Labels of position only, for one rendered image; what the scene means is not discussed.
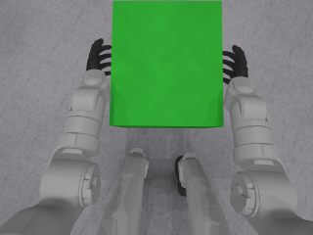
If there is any robot left upper arm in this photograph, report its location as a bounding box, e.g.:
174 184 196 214
0 159 102 235

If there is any robot right forearm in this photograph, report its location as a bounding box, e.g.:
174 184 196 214
223 76 297 207

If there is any robot right upper arm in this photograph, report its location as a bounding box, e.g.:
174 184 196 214
229 169 313 235

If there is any carton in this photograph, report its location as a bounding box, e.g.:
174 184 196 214
110 0 224 128

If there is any right robot hand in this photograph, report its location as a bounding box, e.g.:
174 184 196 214
222 45 248 85

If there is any robot right thigh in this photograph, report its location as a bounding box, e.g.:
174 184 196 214
178 157 232 235

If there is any robot left shin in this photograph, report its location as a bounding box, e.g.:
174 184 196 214
126 147 146 160

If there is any robot left forearm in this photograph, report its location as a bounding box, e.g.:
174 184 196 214
39 69 112 198

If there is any left robot hand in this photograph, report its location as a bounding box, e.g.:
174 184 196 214
86 38 112 76

